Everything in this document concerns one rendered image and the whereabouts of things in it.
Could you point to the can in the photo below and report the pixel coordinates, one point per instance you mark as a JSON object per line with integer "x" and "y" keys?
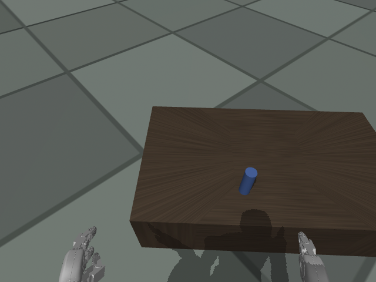
{"x": 248, "y": 179}

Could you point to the left robot hand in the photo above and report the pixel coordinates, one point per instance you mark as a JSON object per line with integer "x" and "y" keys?
{"x": 75, "y": 261}

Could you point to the right robot hand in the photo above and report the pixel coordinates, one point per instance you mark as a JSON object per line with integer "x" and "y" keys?
{"x": 312, "y": 268}

